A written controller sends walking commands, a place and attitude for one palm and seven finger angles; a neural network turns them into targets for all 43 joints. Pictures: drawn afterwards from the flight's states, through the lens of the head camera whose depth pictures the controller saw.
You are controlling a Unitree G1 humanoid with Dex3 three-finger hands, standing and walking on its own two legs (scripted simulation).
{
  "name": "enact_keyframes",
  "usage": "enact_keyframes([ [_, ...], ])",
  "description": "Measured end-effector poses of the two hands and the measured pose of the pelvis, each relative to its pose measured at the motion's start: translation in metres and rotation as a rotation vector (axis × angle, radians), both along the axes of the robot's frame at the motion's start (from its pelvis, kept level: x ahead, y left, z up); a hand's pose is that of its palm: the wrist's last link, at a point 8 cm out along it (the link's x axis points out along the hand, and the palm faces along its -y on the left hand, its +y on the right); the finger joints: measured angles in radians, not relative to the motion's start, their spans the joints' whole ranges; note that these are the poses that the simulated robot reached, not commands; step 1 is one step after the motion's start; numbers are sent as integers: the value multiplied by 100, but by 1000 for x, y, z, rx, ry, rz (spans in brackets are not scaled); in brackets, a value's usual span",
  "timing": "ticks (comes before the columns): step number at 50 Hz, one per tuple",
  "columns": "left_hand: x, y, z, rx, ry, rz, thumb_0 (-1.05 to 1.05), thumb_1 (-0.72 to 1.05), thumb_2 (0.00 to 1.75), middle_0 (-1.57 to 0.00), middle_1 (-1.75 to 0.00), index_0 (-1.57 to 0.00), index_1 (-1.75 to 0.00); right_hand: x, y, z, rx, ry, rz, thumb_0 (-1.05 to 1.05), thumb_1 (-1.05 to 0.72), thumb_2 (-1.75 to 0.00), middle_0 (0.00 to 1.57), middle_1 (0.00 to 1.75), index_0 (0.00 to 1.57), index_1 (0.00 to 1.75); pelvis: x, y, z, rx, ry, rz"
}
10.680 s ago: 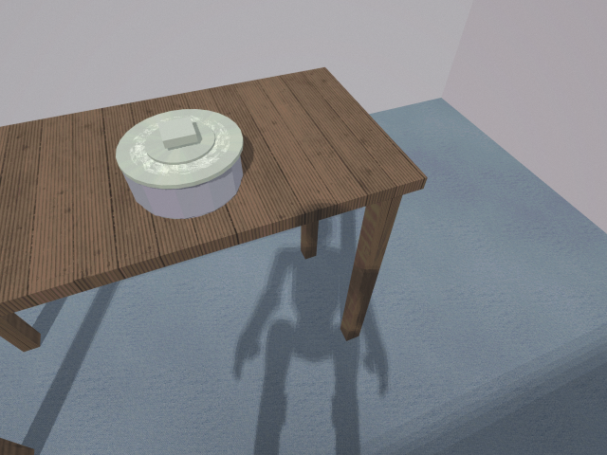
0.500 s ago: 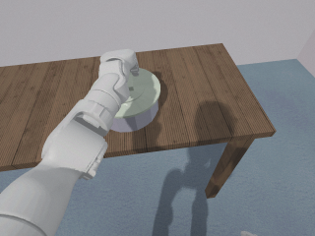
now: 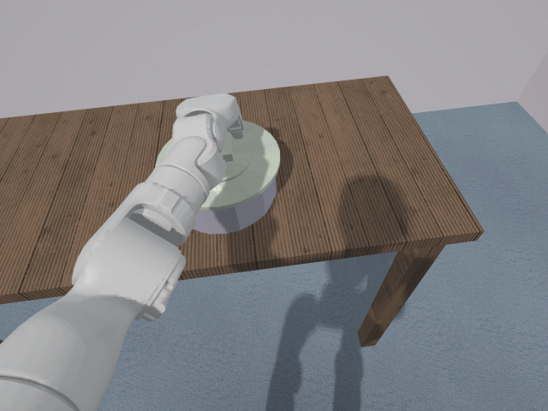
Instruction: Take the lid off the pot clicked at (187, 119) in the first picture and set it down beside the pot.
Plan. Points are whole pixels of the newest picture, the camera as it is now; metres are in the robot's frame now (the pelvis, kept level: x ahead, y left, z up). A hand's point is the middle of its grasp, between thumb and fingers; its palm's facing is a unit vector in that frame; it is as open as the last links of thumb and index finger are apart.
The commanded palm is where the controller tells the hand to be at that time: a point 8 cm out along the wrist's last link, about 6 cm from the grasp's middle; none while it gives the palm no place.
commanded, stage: close the fingers and squeeze the knob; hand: left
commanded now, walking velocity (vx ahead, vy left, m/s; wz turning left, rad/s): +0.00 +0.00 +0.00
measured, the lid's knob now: (215, 148) +0.51 +0.07 +0.10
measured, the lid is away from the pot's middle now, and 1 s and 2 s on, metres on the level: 0.00 0.01 0.01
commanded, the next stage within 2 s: lift the lid straight up in 1.24 s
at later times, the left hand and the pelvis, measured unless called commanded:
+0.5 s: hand (216, 153) +0.47 +0.06 +0.12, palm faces -0.34 -0.08 -0.94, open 8.6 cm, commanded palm +0.47 +0.08 +0.18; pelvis -0.01 +0.00 +0.00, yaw +0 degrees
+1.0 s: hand (216, 153) +0.47 +0.06 +0.12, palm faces -0.34 -0.08 -0.94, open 7.8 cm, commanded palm +0.47 +0.07 +0.18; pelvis -0.01 +0.00 +0.00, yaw +0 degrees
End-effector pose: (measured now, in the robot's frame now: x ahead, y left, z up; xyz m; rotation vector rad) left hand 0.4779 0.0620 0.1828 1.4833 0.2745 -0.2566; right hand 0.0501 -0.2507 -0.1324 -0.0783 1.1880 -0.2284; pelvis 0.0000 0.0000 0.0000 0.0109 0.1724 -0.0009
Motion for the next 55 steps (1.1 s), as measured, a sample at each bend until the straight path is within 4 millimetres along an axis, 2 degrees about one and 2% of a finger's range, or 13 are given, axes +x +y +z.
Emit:
enact_keyframes([
  [9,-7,0,-3,7,-4,-18,0,-15,122,-59,-46,-67,-49,9,1,2,2,-27,13,1,-91,-90,20,30,20,30,-2,1,0,0,-9,5],
  [21,-9,0,-3,3,-4,-1,0,0,109,-54,-75,-62,-78,12,1,2,1,-48,14,1,-91,-90,20,30,20,30,-5,0,0,2,-13,3],
  [39,-5,3,-2,-16,8,-10,-2,5,97,-54,-87,-66,-93,-10,-7,5,-29,-9,-21,1,-91,-90,20,30,20,30,-6,0,0,-1,-11,-6],
  [55,-7,2,-3,-10,10,-5,0,8,99,-51,-85,-76,-97,-7,-1,3,-19,-30,-16,1,-90,-90,20,30,20,30,-7,2,0,0,-11,-6],
])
